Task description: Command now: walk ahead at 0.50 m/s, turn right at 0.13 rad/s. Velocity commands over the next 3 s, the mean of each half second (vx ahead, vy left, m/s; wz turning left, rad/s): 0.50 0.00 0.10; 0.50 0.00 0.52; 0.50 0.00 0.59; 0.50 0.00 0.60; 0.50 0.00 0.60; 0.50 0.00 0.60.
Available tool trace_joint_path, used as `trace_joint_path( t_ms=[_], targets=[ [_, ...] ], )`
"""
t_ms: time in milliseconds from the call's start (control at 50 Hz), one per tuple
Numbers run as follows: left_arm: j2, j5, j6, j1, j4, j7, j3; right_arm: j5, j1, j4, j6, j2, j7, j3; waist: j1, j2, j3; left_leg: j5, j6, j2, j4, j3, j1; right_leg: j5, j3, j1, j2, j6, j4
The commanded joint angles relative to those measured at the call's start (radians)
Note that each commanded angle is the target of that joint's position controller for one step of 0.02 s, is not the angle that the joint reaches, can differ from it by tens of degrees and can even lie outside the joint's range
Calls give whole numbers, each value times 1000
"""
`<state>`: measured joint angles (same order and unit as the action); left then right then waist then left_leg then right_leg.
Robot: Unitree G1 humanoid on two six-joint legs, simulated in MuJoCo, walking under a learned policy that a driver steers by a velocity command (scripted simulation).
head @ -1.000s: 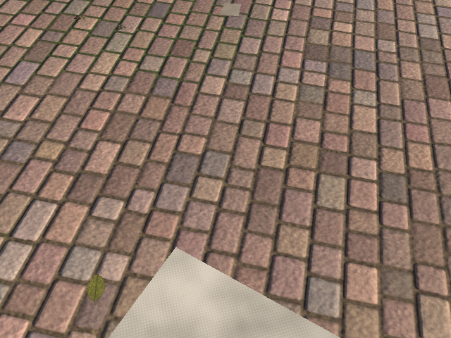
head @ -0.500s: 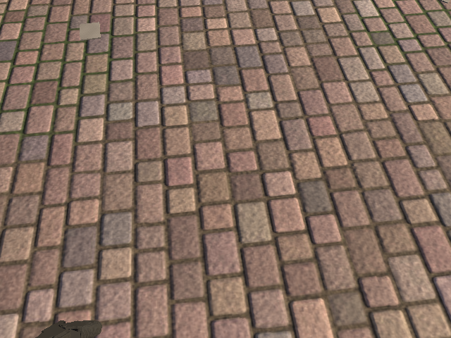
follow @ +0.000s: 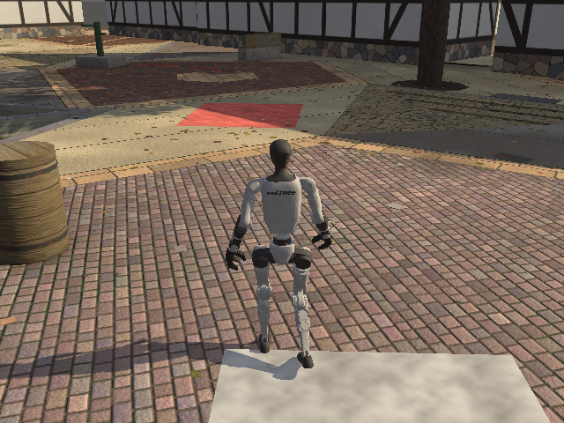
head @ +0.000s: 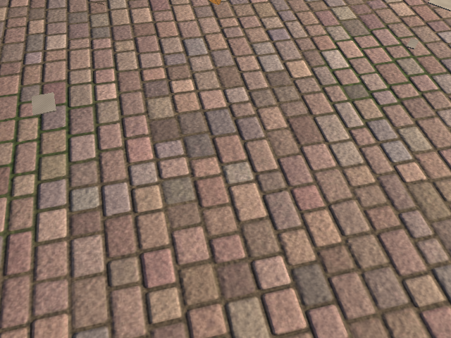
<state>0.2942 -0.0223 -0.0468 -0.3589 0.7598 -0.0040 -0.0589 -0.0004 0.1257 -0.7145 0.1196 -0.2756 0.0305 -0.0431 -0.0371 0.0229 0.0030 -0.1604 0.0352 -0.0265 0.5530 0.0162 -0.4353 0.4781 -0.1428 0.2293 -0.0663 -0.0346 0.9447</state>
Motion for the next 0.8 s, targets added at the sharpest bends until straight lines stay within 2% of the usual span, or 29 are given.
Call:
trace_joint_path(
  t_ms=[20, 40, 60, 100, 120, 180, 260, 340, 400, 420, 440, 460, 480, 500, 520, 540, 560, 580, 600, 640, 680, 720, 800],
  targets=[
    [128, -5, -30, 70, -110, -2, -19, 3, 205, 4, -11, -141, -4, -44, 112, -100, -81, -271, 189, 343, -281, -543, 532, -59, 15, 546, 95, -1, 319],
    [115, 13, -32, 112, -121, -1, -20, -3, 168, 4, -16, -119, -3, -35, 95, -69, -17, -171, 184, 300, -310, -458, 434, -116, 35, 533, 124, 0, 251],
    [103, 15, -31, 102, -122, 1, -22, -11, 149, 4, -13, -109, -5, -29, 67, -109, -11, -87, 181, 278, -329, -409, 375, -160, 38, 483, 153, 4, 206],
    [74, 12, -24, 73, -109, 5, -18, -5, 147, -4, -10, -102, -6, -27, 49, -133, -18, 25, 187, 245, -362, -326, 327, -186, 60, 427, 165, 17, 145],
    [62, 13, -21, 79, -109, 4, -15, -1, 154, -11, -7, -113, -7, -30, 46, -125, -16, 69, 193, 241, -375, -295, 316, -200, 71, 428, 169, 24, 113],
    [37, 20, -22, 167, -135, 3, -5, 6, 177, -34, -12, -148, -16, -39, 64, -93, 6, 172, 199, 240, -407, -222, 322, -322, 86, 462, 179, 46, -54],
    [17, 17, -38, 295, -163, 14, 3, 20, 237, -70, -28, -158, -24, -40, 105, -90, 34, 203, 169, 200, -399, -156, 310, -502, 109, 391, 143, 56, -289],
    [29, 6, -56, 394, -192, 35, -1, 28, 295, -97, -49, -170, -32, -45, 126, -96, 52, 181, 161, 230, -345, -203, 351, -517, 106, 337, 105, 53, -407],
    [70, 5, -69, 350, -185, 39, -18, 29, 282, -101, -63, -191, -42, -56, 74, -123, 31, 221, 132, 254, -263, -253, 387, -434, 100, 224, 89, 23, -474],
    [93, 8, -72, 267, -162, 33, -32, 29, 267, -98, -65, -187, -43, -54, 23, -119, -13, 311, 111, 225, -179, -234, 367, -432, 118, 91, 76, -1, -513],
    [139, 20, -74, 136, -131, 23, -53, 20, 262, -89, -64, -154, -42, -43, -38, -99, -115, 321, 79, 166, -7, -195, 290, -448, 94, -131, 119, -37, -494],
    [216, 35, -68, -44, -113, 10, -72, -9, 252, -51, -60, -81, -42, -17, -103, 43, -288, 37, 35, 79, 316, -131, 94, -459, -113, -425, 328, -98, -454],
    [248, 38, -55, -61, -94, 19, -76, 23, 389, -32, -44, -17, -40, 1, -31, 335, -392, -444, -4, -17, 590, -105, -225, -224, -524, -637, 506, -230, -571],
    [145, 29, -52, -32, -103, 19, -52, 44, 341, -53, -43, -126, -42, -26, -57, 198, -287, -408, -9, 41, 702, -168, -317, -77, -515, -551, 471, -203, -625],
    [101, 20, -52, 18, -101, 17, -37, 47, 254, -35, -45, -160, -40, -40, -56, 131, -158, -313, -8, 74, 711, -150, -347, -104, -356, -430, 438, -168, -643],
    [83, 24, -52, 75, -98, 19, -29, 39, 221, -32, -50, -144, -42, -40, -26, 67, -97, -237, -15, 109, 689, -133, -307, -203, -255, -311, 396, -152, -672],
    [50, 28, -54, 118, -90, 22, -21, 26, 194, -29, -59, -131, -42, -44, -5, 48, -37, -187, -16, 130, 644, -133, -278, -281, -160, -219, 347, -134, -709],
    [60, 35, -59, 145, -83, 21, -24, 31, 219, -24, -70, -108, -37, -44, 30, 106, -28, -151, -24, 152, 630, -133, -227, -327, -105, -155, 346, -143, -739],
    [52, 33, -66, 160, -75, 21, -26, 33, 222, -24, -80, -91, -35, -41, 39, 102, -14, -139, -31, 162, 618, -125, -205, -371, -60, -116, 337, -151, -766],
    [69, 32, -77, 167, -56, 17, -35, 30, 195, -7, -95, -74, -34, -41, 50, 68, 9, -97, -42, 170, 586, -124, -223, -435, 15, -88, 340, -161, -800],
    [90, 33, -78, 156, -35, 11, -43, 23, 147, 17, -99, -66, -31, -39, 45, 41, 29, -24, -52, 173, 502, -127, -266, -499, 81, -103, 346, -167, -813],
    [107, 33, -72, 149, -21, 5, -49, 23, 107, 30, -95, -57, -19, -35, 33, 32, 34, 79, -49, 168, 388, -110, -258, -525, 156, -120, 329, -156, -818],
    [146, 21, -56, 109, 6, -3, -60, 22, -28, 77, -87, -45, 7, -24, -16, 15, 69, 179, -27, 148, 195, -40, -224, -531, 256, -165, 333, -132, -817]
  ],
)
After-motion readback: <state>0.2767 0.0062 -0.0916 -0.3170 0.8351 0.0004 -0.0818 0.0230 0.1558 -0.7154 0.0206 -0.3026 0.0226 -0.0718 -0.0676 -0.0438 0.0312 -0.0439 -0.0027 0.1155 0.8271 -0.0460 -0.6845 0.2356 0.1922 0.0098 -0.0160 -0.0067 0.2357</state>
